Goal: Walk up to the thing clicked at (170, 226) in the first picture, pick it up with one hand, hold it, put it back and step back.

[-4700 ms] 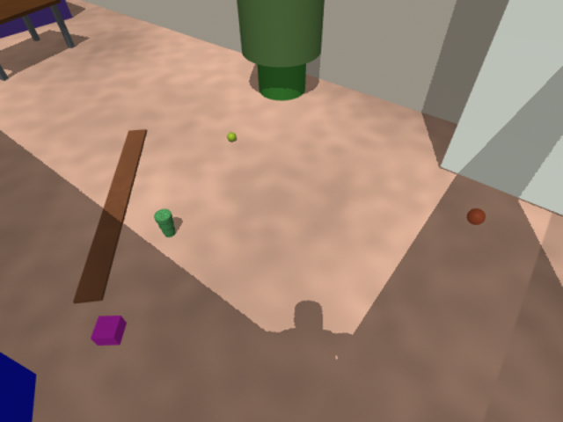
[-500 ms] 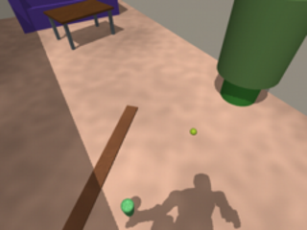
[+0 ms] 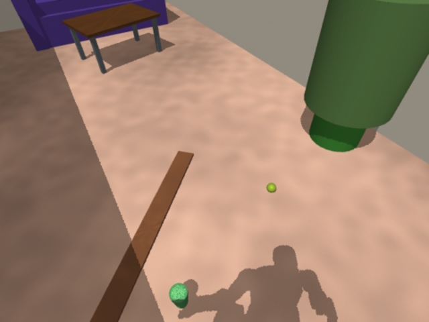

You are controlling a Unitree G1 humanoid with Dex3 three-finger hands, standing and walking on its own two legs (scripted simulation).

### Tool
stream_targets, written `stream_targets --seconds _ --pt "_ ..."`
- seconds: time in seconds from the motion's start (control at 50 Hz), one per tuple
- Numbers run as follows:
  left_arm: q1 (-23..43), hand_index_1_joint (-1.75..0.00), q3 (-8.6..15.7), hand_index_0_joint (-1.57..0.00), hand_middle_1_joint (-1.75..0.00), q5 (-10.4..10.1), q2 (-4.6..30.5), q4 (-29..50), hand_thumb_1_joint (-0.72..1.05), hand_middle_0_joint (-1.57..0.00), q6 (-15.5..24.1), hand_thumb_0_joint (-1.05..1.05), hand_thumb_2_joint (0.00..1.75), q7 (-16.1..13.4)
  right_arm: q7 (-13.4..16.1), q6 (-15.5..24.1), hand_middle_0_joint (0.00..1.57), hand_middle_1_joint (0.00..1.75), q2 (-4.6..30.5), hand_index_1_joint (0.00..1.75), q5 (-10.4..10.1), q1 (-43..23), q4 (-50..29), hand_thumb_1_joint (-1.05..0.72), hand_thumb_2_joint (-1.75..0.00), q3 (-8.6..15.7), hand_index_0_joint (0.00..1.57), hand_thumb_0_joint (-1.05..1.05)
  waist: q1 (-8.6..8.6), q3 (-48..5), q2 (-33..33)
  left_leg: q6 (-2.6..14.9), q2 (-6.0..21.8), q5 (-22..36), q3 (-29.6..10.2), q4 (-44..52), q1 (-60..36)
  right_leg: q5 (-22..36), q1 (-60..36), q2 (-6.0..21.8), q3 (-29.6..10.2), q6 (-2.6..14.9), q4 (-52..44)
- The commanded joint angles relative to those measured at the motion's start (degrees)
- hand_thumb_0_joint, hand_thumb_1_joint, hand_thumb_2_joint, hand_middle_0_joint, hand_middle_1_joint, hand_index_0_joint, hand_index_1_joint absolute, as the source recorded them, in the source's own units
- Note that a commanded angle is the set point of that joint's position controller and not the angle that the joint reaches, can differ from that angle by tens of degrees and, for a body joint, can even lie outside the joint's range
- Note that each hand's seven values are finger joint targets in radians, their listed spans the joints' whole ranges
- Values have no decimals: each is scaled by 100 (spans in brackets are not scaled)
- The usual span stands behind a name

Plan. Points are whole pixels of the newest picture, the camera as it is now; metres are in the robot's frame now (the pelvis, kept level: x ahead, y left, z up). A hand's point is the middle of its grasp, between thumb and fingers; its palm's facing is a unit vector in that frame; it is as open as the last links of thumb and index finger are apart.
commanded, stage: walk up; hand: left
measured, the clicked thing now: (180, 297) +0.40 +0.19 -0.72
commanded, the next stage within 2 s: none
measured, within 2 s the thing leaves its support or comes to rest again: neither
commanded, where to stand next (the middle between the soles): +0.08 +0.01 m, yaw -1 degrees
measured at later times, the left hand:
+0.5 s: hand out of the picture +0.13 +0.30 -0.18, palm faces -0.04 -0.94 -0.35, open 7.4 cm
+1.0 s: hand out of the picture +0.11 +0.28 -0.16, palm faces +0.02 -0.89 -0.45, open 7.4 cm
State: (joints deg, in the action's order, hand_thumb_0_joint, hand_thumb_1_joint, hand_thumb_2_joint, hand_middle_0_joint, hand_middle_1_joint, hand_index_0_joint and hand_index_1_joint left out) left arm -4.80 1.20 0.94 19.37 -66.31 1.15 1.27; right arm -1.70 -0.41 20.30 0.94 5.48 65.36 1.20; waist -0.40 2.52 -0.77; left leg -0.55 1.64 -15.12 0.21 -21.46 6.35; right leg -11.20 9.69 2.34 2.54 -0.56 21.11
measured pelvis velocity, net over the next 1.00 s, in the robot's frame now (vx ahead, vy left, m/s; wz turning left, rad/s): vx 0.02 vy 0.00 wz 0.04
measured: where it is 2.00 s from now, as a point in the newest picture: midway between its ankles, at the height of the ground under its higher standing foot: outside the picture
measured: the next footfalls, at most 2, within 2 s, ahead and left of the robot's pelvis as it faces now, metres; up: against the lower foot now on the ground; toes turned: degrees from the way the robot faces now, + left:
right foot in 0.60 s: +0.11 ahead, -0.14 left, +0.00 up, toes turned -1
left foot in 1.00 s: +0.06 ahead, +0.14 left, +0.00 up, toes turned +1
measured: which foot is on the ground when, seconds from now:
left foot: down 0.00-0.62, up 0.64-0.98, down 1.00-1.00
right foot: down 0.00-0.22, up 0.24-0.58, down 0.60-1.00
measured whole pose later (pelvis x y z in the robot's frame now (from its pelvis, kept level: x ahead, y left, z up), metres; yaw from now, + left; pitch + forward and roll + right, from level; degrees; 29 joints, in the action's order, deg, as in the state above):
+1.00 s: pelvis +0.02 +0.00 -0.03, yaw +2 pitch -2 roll +1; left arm -8.9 2.8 1.1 22.7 -50.9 1.0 -0.9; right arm -2.1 -3.3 23.5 1.9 10.9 54.5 3.6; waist 0.2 7.5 -1.6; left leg 0.2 0.2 -23.4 -1.9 -41.4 16.9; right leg -18.0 22.0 3.9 0.9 -1.1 42.4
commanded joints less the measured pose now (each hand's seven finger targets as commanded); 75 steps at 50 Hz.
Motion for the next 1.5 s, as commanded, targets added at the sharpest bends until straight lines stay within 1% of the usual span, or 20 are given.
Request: stream_targets --seconds 0.0,0.08,0.16,0.18,0.22,0.32,0.48,0.56,0.58,0.62,0.7,0.8,0.96,1.02,1.12,1.24,1.32,1.34,1.36,1.48 --pt "-508 -30 481 -20 -30 162 1755 509 90 -20 154 0 90 -85 -27 75 20 30 1360 30 149 -89 -685 -90 -90 379 20 0 -258 283 405 345 106 -2022 -182 -416 1973 -3180 -491 934 -1470 711 -666" --pt "-713 -30 615 -20 -30 195 1933 834 90 -20 242 0 90 -115 -105 174 20 30 1317 30 172 -120 -1041 -90 -90 471 20 0 -310 -54 835 263 404 -1182 -340 -1769 2241 -2018 -899 1828 -2157 1368 -1143" --pt "521 -30 280 -20 -30 6 1070 1264 90 -20 -12 0 90 -31 36 317 20 30 1106 30 131 1080 -471 -90 -90 489 20 0 451 95 323 33 136 743 -106 182 -553 -769 1622 597 -292 474 441" --pt "201 -30 158 -20 -30 -123 666 1239 90 -20 -89 0 90 -41 143 383 20 30 1513 30 188 862 -618 -90 -90 520 20 0 269 63 -829 182 1203 716 -1642 992 -152 -559 1558 -10 -21 103 1279" --pt "-228 -30 310 -20 -30 -146 1342 946 90 -20 -222 0 90 -96 222 408 20 30 1900 30 66 135 -850 -90 -90 497 20 0 15 218 -508 1118 1811 462 -2072 874 1010 -1818 659 24 -672 125 2027" --pt "-214 -30 360 -20 -30 -54 1392 1094 90 -20 -364 0 90 -104 461 419 20 30 1903 30 -27 893 -797 -90 -90 557 20 0 205 -474 -827 1022 1597 5082 -1109 -474 -943 -1642 1667 -87 -816 174 2909" --pt "-158 -30 457 -20 -30 10 1361 1637 90 -20 -485 0 90 24 594 320 20 30 1930 30 16 667 -1489 -90 -90 682 20 0 183 -340 -839 1318 1775 3971 -805 -810 -222 -1386 1607 74 -731 105 2892" --pt "-621 -30 510 -20 -30 -21 1367 1335 90 -20 -247 0 90 -57 422 61 20 30 1597 30 -83 76 -1726 -90 -90 468 20 0 -156 -513 -768 746 965 2742 -113 -2006 876 284 0 -258 -84 172 833" --pt "-617 -30 609 -20 -30 -5 1799 1375 90 -20 -159 0 90 -101 382 -12 20 30 1298 30 -139 257 -1728 -90 -90 374 20 0 -148 -608 210 437 537 1572 156 -2796 1281 2067 -265 338 -859 316 677" --pt "-522 -30 665 -20 -30 10 2425 1633 90 -20 -68 0 90 -197 478 -217 20 30 1163 30 -174 175 -1807 -90 -90 366 20 0 -241 -757 1326 220 -331 -2610 -670 -4764 1904 3907 189 2257 -3365 1774 313" --pt "-228 -30 547 -20 -30 -9 1791 1764 90 -20 -15 0 90 -391 413 -219 20 30 1404 30 -211 669 -1562 -90 -90 433 20 0 16 -896 520 46 -231 -1467 -1132 -4942 2064 2329 -244 1300 -1856 1259 923" --pt "-691 -30 652 -20 -30 105 1927 1796 90 -20 138 0 90 -414 169 -231 20 30 1445 30 121 362 -1645 -90 -90 493 20 0 -290 -388 980 -28 1 -1611 -801 -3202 2458 -896 -466 1448 -2303 1327 211" --pt "28 -30 535 -20 -30 -19 1772 1964 90 -20 46 0 90 -335 45 -79 20 30 1334 30 114 1047 -1339 -90 -90 554 20 0 309 -477 1094 233 -216 -353 34 -1088 346 520 1263 1096 -1336 812 1119" --pt "21 -30 490 -20 -30 -104 1588 1782 90 -20 -34 0 90 -415 56 -19 20 30 2104 30 100 357 -1624 -90 -90 690 20 0 286 -54 -1139 1507 1758 -841 -2802 396 1588 -2468 1411 -344 -473 204 3489" --pt "-518 -30 401 -20 -30 -44 1451 1457 90 -20 1 0 90 -161 180 263 20 30 1765 30 84 303 -1607 -90 -90 531 20 0 94 -310 -685 1146 1234 -938 -1812 -38 423 -1760 1521 -108 -624 216 2584" --pt "-424 -30 585 -20 -30 164 1638 1754 90 -20 86 0 90 122 108 343 20 30 2223 30 110 1185 -1638 -90 -90 800 20 0 362 297 -784 1593 1739 -1863 -2482 403 -354 -2219 2238 21 -380 318 2206" --pt "-1991 -30 680 -20 -30 161 1587 1371 90 -20 312 0 90 42 51 275 20 30 1589 30 25 362 -2049 -90 -90 578 20 0 -604 -171 -245 797 740 332 -599 -1715 1363 -945 -872 -152 -204 397 -65" --pt "-2402 -30 857 -20 -30 219 2334 1371 90 -20 387 0 90 -36 30 277 20 30 1011 30 -69 194 -2337 -90 -90 411 20 0 -797 11 1668 269 -374 -791 132 -3682 3402 -1794 -1783 1194 -2948 652 -880" --pt "-2121 -30 828 -20 -30 158 2523 1554 90 -20 402 0 90 -42 118 255 20 30 1334 30 -26 -146 -2401 -90 -90 472 20 0 -699 585 806 180 -396 -1699 -537 -3855 3971 -1757 -1220 2119 -4068 1286 -1107" --pt "-1419 -30 529 -20 -30 -40 1670 1857 90 -20 464 0 90 -282 93 110 20 30 1190 30 -100 799 -1835 -90 -90 413 20 0 -50 516 326 64 -266 -405 -768 -3316 2552 3916 -615 1103 -829 531 22"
